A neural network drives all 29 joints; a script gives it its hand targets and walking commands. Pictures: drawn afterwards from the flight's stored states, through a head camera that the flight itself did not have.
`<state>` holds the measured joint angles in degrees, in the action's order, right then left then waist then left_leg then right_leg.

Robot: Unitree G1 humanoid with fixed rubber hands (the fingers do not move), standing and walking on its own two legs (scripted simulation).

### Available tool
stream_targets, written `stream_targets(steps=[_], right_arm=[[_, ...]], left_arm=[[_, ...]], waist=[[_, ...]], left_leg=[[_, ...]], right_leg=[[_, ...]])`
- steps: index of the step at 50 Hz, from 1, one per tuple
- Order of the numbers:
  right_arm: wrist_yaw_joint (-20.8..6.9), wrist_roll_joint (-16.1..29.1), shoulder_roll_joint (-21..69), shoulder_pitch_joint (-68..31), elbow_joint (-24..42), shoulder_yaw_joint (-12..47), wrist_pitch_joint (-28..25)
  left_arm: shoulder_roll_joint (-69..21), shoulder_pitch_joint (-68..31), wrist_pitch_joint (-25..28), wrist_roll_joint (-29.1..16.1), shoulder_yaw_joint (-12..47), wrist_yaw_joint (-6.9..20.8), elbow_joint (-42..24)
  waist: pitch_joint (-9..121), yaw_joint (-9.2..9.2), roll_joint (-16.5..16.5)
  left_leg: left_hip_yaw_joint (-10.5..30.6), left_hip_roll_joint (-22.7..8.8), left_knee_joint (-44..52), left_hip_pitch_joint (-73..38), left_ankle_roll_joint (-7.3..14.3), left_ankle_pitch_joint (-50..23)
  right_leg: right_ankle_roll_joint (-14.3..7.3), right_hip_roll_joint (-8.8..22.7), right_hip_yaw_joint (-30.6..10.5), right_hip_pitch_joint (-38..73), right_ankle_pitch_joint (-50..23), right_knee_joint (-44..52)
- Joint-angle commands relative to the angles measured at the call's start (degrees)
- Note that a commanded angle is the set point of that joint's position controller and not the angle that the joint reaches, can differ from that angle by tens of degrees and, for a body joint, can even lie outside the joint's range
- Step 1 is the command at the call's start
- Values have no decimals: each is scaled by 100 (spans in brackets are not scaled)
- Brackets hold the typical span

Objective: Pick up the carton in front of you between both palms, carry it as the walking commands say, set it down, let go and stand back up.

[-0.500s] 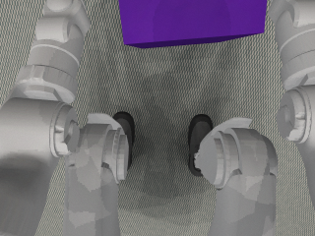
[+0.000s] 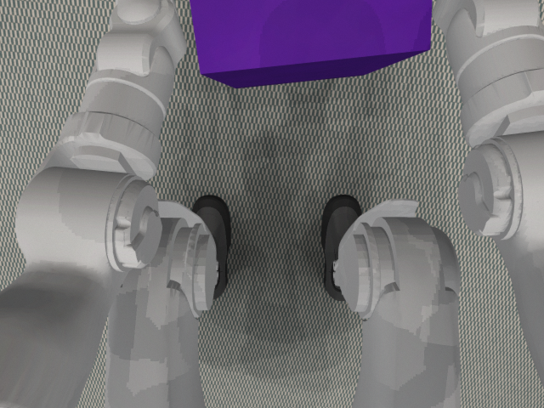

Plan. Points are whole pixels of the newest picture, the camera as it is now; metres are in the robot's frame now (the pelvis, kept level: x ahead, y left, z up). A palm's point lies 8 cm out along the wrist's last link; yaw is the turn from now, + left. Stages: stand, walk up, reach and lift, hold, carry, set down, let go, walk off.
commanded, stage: reach and lift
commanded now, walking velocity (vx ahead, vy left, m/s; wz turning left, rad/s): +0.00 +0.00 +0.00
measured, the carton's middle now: out of the picture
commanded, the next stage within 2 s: none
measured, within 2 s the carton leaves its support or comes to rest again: leaves its support in 0.18 s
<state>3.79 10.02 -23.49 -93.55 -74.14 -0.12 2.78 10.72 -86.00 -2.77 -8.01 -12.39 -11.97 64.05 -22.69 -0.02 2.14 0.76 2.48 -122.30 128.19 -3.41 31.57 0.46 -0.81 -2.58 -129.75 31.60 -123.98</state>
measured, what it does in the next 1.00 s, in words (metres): rises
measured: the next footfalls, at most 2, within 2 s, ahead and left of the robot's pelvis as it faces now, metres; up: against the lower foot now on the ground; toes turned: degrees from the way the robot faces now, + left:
none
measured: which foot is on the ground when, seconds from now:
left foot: down 0.00-1.00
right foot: down 0.00-1.00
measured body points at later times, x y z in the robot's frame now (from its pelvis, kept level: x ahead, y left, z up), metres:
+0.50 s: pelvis +0.01 +0.01 +0.02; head +0.30 -0.04 +0.36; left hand +0.55 +0.11 -0.06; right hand +0.54 -0.19 -0.06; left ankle +0.12 +0.14 -0.35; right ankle +0.11 -0.12 -0.35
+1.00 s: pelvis +0.01 +0.01 +0.15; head +0.26 -0.03 +0.52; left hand +0.51 +0.10 +0.09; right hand +0.49 -0.20 +0.08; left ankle +0.12 +0.14 -0.35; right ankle +0.11 -0.12 -0.35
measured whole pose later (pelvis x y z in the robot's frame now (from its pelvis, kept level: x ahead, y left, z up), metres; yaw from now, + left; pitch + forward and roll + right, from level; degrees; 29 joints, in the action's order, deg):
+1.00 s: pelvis +0.01 +0.01 +0.15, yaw -4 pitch +42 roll +2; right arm -0.6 -13.2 -1.8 -57.5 -38.9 -25.1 22.5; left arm -5.1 -55.6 -22.8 13.6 -29.4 -4.2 33.0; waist 10.2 -0.6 1.0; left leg 3.4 4.7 -94.2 108.0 -3.2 28.2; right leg 2.2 -4.0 -4.7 -110.0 25.9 -94.0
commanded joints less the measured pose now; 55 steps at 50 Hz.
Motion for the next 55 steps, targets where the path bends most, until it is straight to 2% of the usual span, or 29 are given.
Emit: stream_targets(steps=[1,4,5,7,8,10,11,14,15,16,18,19,20,25,26,28,31,32,37,38,41,43,44,45,46,49,52,53,55], right_arm=[[-1168,-262,4281,-2274,679,581,236],[-1490,-475,5277,-2250,1229,243,349],[-1524,-626,5404,-1908,1229,253,405],[-1594,-372,5851,-2141,1409,314,568],[-1617,-249,5974,-2116,1906,614,599],[-1569,-156,6153,-1981,1982,888,642],[-1571,-129,6124,-2328,2425,755,602],[-1494,-87,6321,-2399,3178,1210,822],[-1509,186,6809,-2304,3493,1355,802],[-1416,1,6774,-1749,3277,1431,970],[-1363,318,7207,-2670,4619,1802,1069],[-1356,92,7473,-1786,4146,1788,1291],[-1351,92,7470,-1718,4308,1847,1377],[-1549,-878,7483,-1205,3070,768,1661],[-1614,-1009,7672,-865,2965,432,1633],[-1675,-1449,7566,-549,2016,-198,1802],[-1762,-2041,7290,-312,1598,-972,1791],[-1756,-1896,7573,-517,1910,-891,1754],[-1797,-1999,7808,-816,2111,-898,1800],[-1810,-1855,7952,-969,2119,-715,1774],[-1802,-1777,8134,-537,2426,-313,1867],[-1843,-1726,8115,-164,2604,-236,1923],[-1863,-1701,8025,41,2734,-233,1898],[-1842,-1597,8415,-181,2980,290,1978],[-1884,-1429,8357,-369,3158,358,1935],[-1845,-1309,8659,251,3250,553,1973],[-1733,-1151,8985,476,3533,997,1972],[-1694,-1167,8664,413,3583,951,2005],[-1680,-1136,8970,754,3639,988,1980]], left_arm=[[-3722,-3052,-131,293,809,1226,-988],[-4508,-2893,-364,571,854,1653,-1358],[-4797,-3006,-431,339,910,1753,-1438],[-5057,-2855,-610,486,843,1811,-1241],[-5296,-3209,-564,129,899,1845,-2015],[-5498,-2981,-585,-104,1251,1828,-1921],[-5888,-2866,-700,79,1458,1818,-1821],[-6316,-3162,-861,-343,1743,1831,-2506],[-6148,-3016,-892,-195,2002,1804,-2762],[-6510,-3317,-912,-512,2123,1762,-3164],[-6424,-2741,-1140,-355,2239,1752,-3208],[-6630,-3239,-1133,-380,2324,1730,-3691],[-6267,-3018,-1228,-153,2374,1779,-3840],[-6776,-1800,-1568,547,1464,1878,-2682],[-6686,-2552,-1592,699,1522,1859,-2999],[-6189,-2308,-1709,1272,774,1835,-2444],[-6414,-1765,-1695,1763,273,1901,-1997],[-6277,-1842,-1655,1648,123,1885,-1992],[-6813,-2083,-1727,1750,526,1981,-2069],[-6989,-1909,-1707,1633,580,1978,-2164],[-7332,-1755,-1829,1285,1056,2162,-2224],[-7229,-1211,-1837,1396,996,2192,-2403],[-7554,-1469,-1829,1292,1430,2248,-2564],[-7414,-1367,-1814,1227,1267,2207,-2780],[-7311,-1282,-1898,1160,1540,2217,-2721],[-7482,-841,-1910,1141,1789,2287,-2806],[-7124,-745,-1797,1024,1948,2354,-3266],[-7366,-663,-1893,818,2054,2383,-3168],[-7536,-353,-1965,923,2165,2390,-3030]], waist=[[6418,-121,-562],[6070,132,-248],[6326,-384,-403],[6589,204,-276],[6931,-183,-495],[7564,-240,-287],[7852,73,142],[9395,-513,-595],[10062,14,-632],[10452,-649,-683],[11071,187,-707],[11219,-245,-835],[11033,89,-967],[8842,-337,-772],[8864,-157,-190],[7481,5,-307],[6989,-183,-31],[7361,-18,-617],[8175,-189,-272],[8477,76,-317],[9017,-441,-330],[9130,-69,-502],[9228,-497,25],[9396,-31,-688],[9272,19,-148],[9130,-106,-329],[9650,285,-712],[9389,-218,-630],[9142,-19,-391]], left_leg=[[-534,460,436,-3328,75,-1366],[-619,563,359,-2702,173,-1476],[-516,603,350,-2766,161,-1507],[-658,546,310,-2994,197,-1464],[-686,629,299,-3088,261,-1662],[-720,614,252,-3090,197,-2132],[-770,605,282,-3194,98,-2305],[-717,764,366,-3621,158,-2585],[-771,702,346,-3595,203,-2743],[-808,769,333,-3547,55,-2889],[-849,765,627,-3889,153,-3014],[-805,805,816,-3636,144,-2803],[-851,831,828,-3506,190,-2694],[-521,888,1670,-3233,245,-1347],[-544,828,1811,-3408,248,-1147],[-632,841,2208,-2808,288,-188],[-607,863,2701,-2905,203,-76],[-543,901,2720,-3225,304,84],[-542,830,3219,-3777,302,-131],[-542,844,3179,-3856,256,-223],[-532,842,3337,-4199,194,-582],[-569,848,3467,-4203,178,-890],[-575,816,3527,-4595,108,-1168],[-535,859,3615,-4860,217,-1151],[-485,804,3667,-4733,156,-1164],[-477,777,3921,-4912,193,-1392],[-505,802,3985,-5067,218,-1564],[-360,795,4055,-5046,186,-1395],[-449,819,4353,-5518,196,-1343]], right_leg=[[48,-358,229,3120,-1292,1072],[-16,-435,216,2782,-1575,833],[-41,-535,374,3092,-1811,788],[-21,-453,329,3324,-1570,700],[-134,-567,336,3404,-1838,896],[-110,-553,384,3648,-2302,746],[-158,-572,286,3769,-2379,759],[-61,-555,548,5001,-3078,806],[-4,-602,468,5154,-3329,753],[-6,-648,563,5608,-3541,921],[93,-641,566,5838,-3792,820],[73,-681,552,6115,-3843,933],[94,-756,470,5911,-3487,1122],[74,-716,805,3968,-1552,1908],[-34,-725,692,3909,-1343,1931],[-97,-762,550,3413,-337,2447],[-166,-768,593,3208,-221,2822],[-104,-792,628,3422,7,2829],[-65,-821,579,4212,-482,3354],[-44,-837,650,4287,-450,3265],[-16,-882,696,5146,-886,3567],[72,-823,738,5158,-1157,3588],[0,-894,705,5114,-1549,3694],[45,-898,644,5464,-1300,3802],[12,-812,652,5580,-1508,3763],[97,-833,604,5888,-1901,4005],[188,-887,452,6785,-2170,4155],[145,-861,563,6761,-1895,4248],[157,-877,417,6848,-1793,4522]])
